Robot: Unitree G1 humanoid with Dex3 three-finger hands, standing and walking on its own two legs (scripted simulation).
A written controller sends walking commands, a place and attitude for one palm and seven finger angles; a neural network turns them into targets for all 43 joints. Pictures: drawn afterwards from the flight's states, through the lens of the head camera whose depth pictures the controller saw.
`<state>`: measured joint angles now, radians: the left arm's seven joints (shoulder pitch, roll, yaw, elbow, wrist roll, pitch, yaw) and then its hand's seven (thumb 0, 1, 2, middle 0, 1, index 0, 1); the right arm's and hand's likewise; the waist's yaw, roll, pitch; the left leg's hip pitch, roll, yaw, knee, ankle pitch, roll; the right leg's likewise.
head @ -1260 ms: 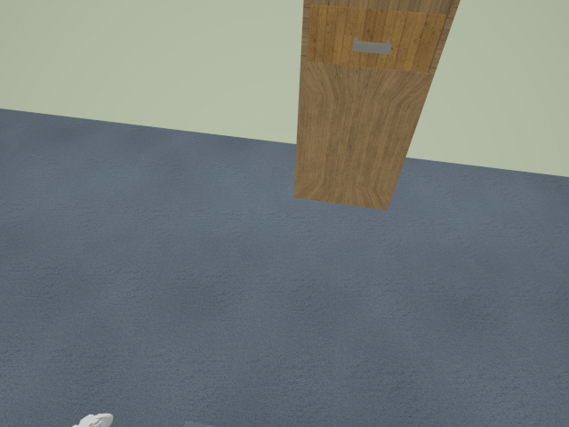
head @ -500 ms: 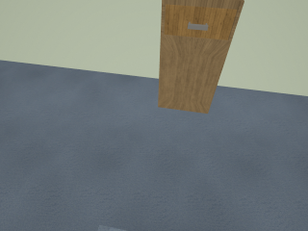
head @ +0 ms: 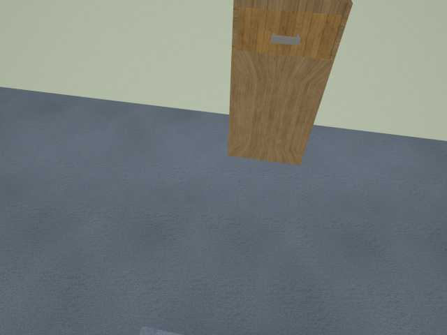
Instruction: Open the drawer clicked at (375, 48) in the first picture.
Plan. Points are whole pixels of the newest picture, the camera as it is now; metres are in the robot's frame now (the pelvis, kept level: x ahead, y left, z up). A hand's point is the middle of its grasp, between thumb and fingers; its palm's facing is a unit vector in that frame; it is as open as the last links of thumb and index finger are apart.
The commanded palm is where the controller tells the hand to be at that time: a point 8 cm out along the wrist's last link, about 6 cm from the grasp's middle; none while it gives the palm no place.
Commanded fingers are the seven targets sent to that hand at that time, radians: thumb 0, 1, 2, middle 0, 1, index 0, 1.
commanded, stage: look at it before walking up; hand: left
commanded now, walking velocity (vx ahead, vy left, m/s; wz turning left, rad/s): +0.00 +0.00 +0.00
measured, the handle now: (285, 37) +1.25 -0.20 +0.01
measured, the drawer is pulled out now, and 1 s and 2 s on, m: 0.00 0.00 0.00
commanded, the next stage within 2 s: walk to a spot facing it in 0.18 s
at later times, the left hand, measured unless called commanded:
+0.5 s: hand out of the picture +0.07 +0.23 -0.17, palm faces -0.08 -0.95 -0.31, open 7.4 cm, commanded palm none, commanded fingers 0.00 0.90 0.90 -0.20 -0.30 -0.20 -0.30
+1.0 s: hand out of the picture +0.09 +0.18 -0.17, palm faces -0.22 -0.96 -0.18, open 7.4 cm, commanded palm none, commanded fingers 0.00 0.90 0.90 -0.20 -0.30 -0.20 -0.30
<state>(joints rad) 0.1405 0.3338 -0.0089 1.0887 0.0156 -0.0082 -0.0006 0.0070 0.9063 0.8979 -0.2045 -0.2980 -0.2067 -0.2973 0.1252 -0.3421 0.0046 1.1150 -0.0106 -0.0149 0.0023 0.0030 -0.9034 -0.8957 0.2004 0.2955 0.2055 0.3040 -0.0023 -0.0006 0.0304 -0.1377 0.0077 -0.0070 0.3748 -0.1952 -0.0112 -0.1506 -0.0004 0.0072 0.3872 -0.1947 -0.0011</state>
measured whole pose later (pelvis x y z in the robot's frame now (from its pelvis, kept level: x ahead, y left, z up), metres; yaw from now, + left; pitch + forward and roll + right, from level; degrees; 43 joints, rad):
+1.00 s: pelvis +0.10 -0.01 +0.00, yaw -19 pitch +1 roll +0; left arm 0.45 0.17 0.05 1.04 0.03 -0.03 -0.01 0.01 0.91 0.90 -0.21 -0.30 -0.21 -0.30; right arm 0.13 -0.20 -0.05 0.92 -0.02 -0.02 0.02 0.01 -0.91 -0.90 0.20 0.30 0.20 0.30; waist 0.06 -0.01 0.04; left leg -0.51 0.07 0.05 0.76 -0.27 -0.06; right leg -0.10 0.04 0.12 0.40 -0.32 -0.01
